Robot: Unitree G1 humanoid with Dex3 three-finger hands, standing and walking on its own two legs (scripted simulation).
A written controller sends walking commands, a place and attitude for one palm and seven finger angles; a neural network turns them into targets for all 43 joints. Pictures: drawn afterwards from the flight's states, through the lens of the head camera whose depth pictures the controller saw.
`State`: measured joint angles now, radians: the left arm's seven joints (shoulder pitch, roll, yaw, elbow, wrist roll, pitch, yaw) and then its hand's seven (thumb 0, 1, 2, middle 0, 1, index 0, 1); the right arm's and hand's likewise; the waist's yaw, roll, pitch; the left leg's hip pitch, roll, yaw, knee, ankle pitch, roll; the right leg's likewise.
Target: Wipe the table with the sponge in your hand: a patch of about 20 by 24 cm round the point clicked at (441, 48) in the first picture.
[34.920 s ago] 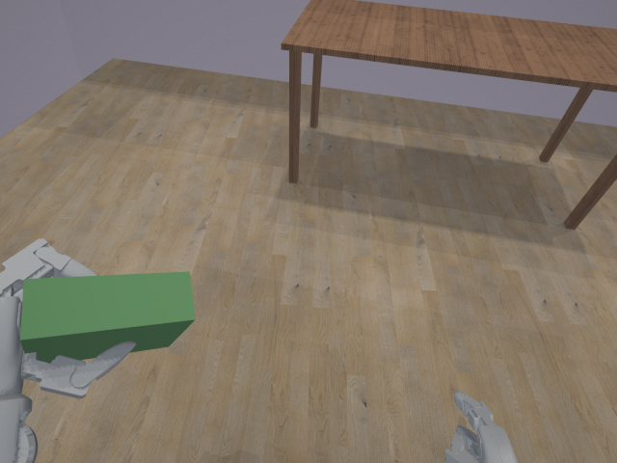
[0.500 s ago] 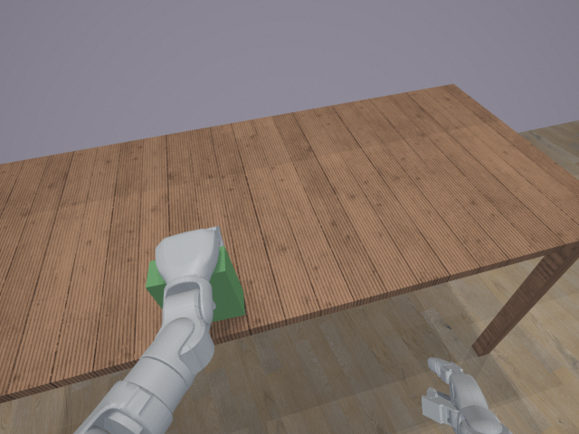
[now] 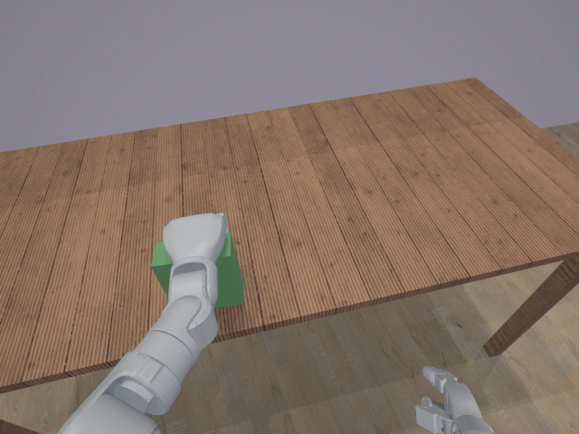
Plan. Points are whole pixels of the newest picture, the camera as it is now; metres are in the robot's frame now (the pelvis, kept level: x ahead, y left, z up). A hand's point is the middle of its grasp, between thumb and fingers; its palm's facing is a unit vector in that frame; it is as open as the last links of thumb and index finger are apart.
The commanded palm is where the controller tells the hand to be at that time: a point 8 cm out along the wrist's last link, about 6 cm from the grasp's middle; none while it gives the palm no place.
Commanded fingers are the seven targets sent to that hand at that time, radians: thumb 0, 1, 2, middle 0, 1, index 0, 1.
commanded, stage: wipe forward along the middle lane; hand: left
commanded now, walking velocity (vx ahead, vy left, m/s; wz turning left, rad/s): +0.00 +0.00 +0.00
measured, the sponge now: (205, 282) +0.35 +0.20 -0.03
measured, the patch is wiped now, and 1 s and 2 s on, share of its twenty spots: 0.95 0.95 1.00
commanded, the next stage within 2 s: slide back across to the first lane in 1.26 s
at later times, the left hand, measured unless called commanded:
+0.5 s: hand (208, 238) +0.40 +0.19 +0.03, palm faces -0.08 +0.02 -1.00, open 9.5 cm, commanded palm +0.38 +0.20 +0.06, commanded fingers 0.00 0.10 1.30 -1.20 -1.60 -1.20 -1.60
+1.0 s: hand (201, 214) +0.45 +0.22 +0.03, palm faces -0.11 +0.02 -0.99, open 9.5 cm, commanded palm +0.44 +0.24 +0.06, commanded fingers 0.00 0.10 1.30 -1.20 -1.60 -1.20 -1.60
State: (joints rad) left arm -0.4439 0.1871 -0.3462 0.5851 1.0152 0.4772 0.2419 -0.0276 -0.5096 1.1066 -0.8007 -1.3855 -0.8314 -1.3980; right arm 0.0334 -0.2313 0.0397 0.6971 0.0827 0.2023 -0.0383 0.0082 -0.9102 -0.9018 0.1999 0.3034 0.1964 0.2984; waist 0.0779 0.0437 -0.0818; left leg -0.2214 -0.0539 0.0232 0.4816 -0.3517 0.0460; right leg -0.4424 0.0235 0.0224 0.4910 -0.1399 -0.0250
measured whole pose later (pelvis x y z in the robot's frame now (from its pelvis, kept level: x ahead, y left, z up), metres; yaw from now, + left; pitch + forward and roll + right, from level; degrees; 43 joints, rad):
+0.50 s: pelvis -0.02 -0.03 -0.01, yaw +1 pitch +10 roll +2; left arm -0.73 0.29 -0.20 0.97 1.01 0.32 0.30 0.00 -0.54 1.13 -0.82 -1.37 -0.85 -1.38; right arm 0.12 -0.26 0.02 0.74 0.08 0.16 -0.09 0.01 -0.91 -0.90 0.20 0.30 0.20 0.30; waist -0.01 0.02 -0.09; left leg -0.40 -0.04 0.01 0.57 -0.35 0.01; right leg -0.61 0.03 0.00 0.55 -0.12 -0.05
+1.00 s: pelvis -0.04 -0.03 -0.02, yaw -1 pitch +17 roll +2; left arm -0.96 0.51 -0.05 1.24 1.01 0.18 0.31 0.01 -0.53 1.14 -0.80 -1.38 -0.84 -1.40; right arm 0.20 -0.30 0.01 0.76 0.08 0.08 -0.08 0.01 -0.91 -0.90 0.20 0.30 0.20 0.30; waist -0.12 0.03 -0.09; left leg -0.59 -0.02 0.04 0.65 -0.35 0.01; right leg -0.77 0.06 0.02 0.54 -0.06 -0.06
